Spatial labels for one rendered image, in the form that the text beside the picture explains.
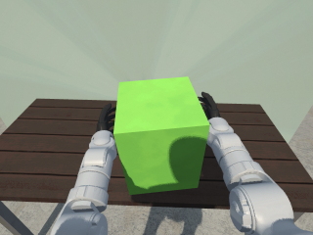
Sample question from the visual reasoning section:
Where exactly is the robot left hand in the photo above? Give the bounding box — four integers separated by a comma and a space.
96, 103, 116, 134

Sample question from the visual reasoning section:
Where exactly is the table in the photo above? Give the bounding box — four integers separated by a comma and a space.
0, 98, 313, 235

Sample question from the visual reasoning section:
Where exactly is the robot right upper arm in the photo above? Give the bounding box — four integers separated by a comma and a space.
229, 182, 313, 235

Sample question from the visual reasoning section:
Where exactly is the carton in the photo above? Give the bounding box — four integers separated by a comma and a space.
113, 76, 210, 195

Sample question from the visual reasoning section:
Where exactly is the robot right hand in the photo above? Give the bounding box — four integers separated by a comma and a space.
198, 92, 221, 120

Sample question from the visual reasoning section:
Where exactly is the left robot forearm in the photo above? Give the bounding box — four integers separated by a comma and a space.
50, 130, 117, 235

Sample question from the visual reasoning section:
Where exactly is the right robot forearm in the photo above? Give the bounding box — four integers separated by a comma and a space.
206, 117, 294, 221

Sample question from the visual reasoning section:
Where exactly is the robot left upper arm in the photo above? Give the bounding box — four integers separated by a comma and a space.
51, 211, 109, 235

